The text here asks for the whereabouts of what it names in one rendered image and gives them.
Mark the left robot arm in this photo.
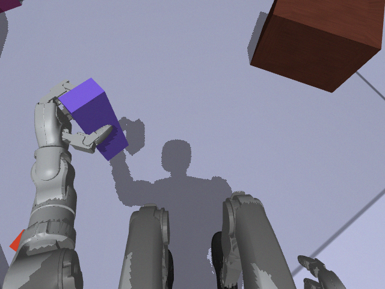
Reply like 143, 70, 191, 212
2, 146, 84, 289

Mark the left robot hand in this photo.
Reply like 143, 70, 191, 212
34, 79, 113, 154

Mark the right robot hand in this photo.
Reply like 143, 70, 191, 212
298, 255, 346, 289

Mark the right robot foot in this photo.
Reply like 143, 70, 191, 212
211, 231, 238, 289

